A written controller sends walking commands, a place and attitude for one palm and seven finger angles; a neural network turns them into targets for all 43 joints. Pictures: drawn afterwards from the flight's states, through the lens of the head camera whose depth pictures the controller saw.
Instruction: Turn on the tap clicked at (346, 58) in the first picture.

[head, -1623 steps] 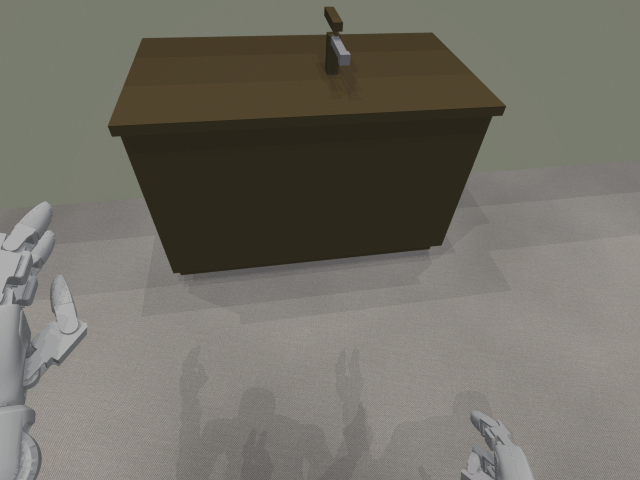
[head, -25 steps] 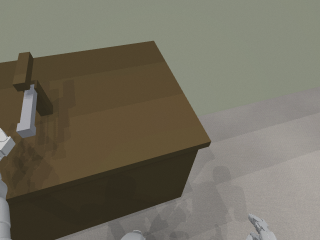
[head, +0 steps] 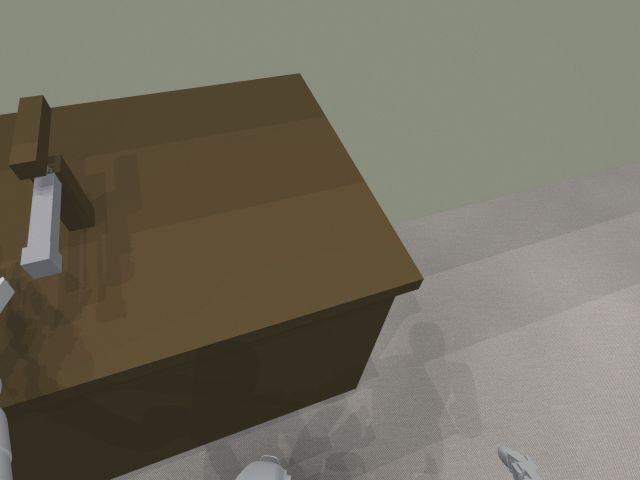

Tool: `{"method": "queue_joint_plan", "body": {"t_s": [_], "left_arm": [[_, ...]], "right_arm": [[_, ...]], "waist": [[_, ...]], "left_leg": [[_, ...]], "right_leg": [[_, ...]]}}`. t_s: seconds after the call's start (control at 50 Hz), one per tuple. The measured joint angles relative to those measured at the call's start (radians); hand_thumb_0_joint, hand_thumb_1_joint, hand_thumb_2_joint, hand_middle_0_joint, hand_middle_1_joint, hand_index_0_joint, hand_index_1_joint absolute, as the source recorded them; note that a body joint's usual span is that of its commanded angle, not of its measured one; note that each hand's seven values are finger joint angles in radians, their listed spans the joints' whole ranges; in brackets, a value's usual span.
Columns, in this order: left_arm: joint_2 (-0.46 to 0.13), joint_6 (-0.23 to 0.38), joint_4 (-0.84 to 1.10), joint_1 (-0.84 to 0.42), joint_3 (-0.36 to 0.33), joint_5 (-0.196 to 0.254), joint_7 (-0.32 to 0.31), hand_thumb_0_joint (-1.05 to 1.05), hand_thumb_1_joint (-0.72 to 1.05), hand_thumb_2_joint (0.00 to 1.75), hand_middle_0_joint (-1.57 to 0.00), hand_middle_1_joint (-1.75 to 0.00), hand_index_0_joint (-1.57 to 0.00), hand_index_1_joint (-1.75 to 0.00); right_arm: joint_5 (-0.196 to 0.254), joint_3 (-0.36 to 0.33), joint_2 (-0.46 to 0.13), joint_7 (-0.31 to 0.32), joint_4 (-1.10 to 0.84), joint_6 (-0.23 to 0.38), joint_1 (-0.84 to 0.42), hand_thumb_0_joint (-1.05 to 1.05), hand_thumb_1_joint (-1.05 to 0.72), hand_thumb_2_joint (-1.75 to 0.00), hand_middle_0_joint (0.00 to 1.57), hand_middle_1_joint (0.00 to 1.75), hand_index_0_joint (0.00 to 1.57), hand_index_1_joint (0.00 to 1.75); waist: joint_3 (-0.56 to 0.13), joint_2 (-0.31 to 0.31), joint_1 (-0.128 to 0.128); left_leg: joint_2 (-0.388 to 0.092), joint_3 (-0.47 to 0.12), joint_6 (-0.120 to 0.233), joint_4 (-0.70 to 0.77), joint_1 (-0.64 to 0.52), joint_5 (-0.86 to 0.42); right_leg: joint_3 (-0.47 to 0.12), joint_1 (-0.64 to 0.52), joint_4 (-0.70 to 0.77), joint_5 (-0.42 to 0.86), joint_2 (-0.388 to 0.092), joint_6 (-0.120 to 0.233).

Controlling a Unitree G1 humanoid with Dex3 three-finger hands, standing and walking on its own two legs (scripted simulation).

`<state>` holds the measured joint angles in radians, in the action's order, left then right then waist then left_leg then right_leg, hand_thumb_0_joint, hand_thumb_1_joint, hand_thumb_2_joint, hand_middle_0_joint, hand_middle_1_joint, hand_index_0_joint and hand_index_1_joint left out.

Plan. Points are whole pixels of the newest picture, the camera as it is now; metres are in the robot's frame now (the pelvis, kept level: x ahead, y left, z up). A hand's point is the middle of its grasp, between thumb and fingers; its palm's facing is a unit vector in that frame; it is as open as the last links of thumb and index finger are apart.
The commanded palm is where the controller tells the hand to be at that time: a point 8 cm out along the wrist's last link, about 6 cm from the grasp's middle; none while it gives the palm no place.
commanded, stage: reach beside the lever's end, fingers flat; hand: left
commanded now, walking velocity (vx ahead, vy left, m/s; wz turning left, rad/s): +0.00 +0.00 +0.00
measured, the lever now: (42, 260) +0.32 +0.34 +0.09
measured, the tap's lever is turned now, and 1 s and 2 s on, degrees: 0 1 31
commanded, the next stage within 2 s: push the lever round in 0.04 s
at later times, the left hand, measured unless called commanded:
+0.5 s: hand (16, 283) +0.30 +0.37 +0.08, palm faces +0.61 -0.78 -0.10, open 7.8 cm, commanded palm +0.25 +0.39 +0.08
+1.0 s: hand (35, 281) +0.30 +0.34 +0.09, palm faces +0.63 -0.78 -0.08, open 7.8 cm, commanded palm +0.25 +0.36 +0.08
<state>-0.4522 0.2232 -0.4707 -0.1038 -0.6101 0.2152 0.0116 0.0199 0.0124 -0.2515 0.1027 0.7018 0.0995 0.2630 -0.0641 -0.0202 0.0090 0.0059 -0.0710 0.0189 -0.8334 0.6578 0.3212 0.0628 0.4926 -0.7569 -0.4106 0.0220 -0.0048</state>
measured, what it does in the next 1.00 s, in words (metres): stands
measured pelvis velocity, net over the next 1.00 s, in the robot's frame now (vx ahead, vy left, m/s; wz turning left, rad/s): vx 0.00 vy -0.01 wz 0.00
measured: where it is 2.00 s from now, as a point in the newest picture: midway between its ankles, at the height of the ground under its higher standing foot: outside the picture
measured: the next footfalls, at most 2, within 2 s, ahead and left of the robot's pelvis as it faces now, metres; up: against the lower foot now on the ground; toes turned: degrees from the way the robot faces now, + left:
none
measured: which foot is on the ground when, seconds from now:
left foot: down 0.00-1.00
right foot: down 0.00-1.00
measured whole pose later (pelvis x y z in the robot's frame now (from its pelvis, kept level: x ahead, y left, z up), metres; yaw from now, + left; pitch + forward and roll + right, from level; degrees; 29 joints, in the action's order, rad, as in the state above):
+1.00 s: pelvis +0.00 -0.01 +0.00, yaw +0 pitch +8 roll -3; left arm -0.38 0.22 -0.41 -0.09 -0.55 0.21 -0.08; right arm 0.02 0.01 -0.25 0.09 0.70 0.08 0.24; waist -0.08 -0.03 0.00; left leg -0.01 -0.08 0.00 -0.84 0.64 0.33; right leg 0.07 0.48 -0.77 -0.42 0.04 0.01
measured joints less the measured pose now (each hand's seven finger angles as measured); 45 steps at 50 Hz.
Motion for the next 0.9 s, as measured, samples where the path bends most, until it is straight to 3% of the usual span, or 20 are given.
{"method": "queue_joint_plan", "body": {"t_s": [0.22,0.34,0.58,0.9], "left_arm": [[-0.015,-0.019,-0.008,-0.013,0.006,0.006,0.006,0.01,0.90,0.90,-0.15,-0.15,-0.15,-0.15],[0.007,-0.018,0.009,-0.020,0.033,0.007,0.002,0.01,0.90,0.90,-0.15,-0.15,-0.15,-0.15],[0.009,-0.015,-0.001,-0.023,0.023,-0.006,-0.027,0.02,0.90,0.90,-0.15,-0.15,-0.15,-0.15],[0.044,-0.012,0.023,-0.005,0.043,-0.007,-0.061,0.02,0.90,0.90,-0.15,-0.15,-0.15,-0.15]], "right_arm": [[0.003,0.017,0.013,0.006,-0.017,0.006,-0.035,0.01,-0.91,-0.90,0.21,0.30,0.21,0.30],[0.004,0.015,0.007,0.006,-0.014,0.010,-0.039,0.01,-0.91,-0.90,0.21,0.30,0.21,0.30],[0.002,0.009,0.003,-0.001,-0.011,-0.010,-0.026,0.01,-0.91,-0.90,0.21,0.30,0.21,0.30],[0.002,0.000,0.003,-0.005,-0.001,-0.020,-0.019,0.01,-0.91,-0.90,0.21,0.30,0.20,0.30]], "waist": [[-0.004,-0.003,-0.015],[-0.003,-0.006,-0.022],[-0.003,-0.005,-0.005],[-0.008,-0.009,-0.003]], "left_leg": [[0.003,-0.009,-0.002,-0.002,-0.002,-0.001],[0.005,-0.014,-0.004,-0.003,0.000,-0.002],[-0.008,-0.013,-0.013,-0.008,0.000,0.005],[-0.013,-0.009,-0.017,-0.006,-0.008,0.007]], "right_leg": [[0.009,-0.006,0.000,-0.002,-0.001,0.002],[0.014,-0.005,-0.002,-0.003,-0.002,0.004],[0.010,-0.001,-0.008,-0.007,0.011,0.013],[0.005,-0.003,-0.014,-0.011,0.014,0.018]]}}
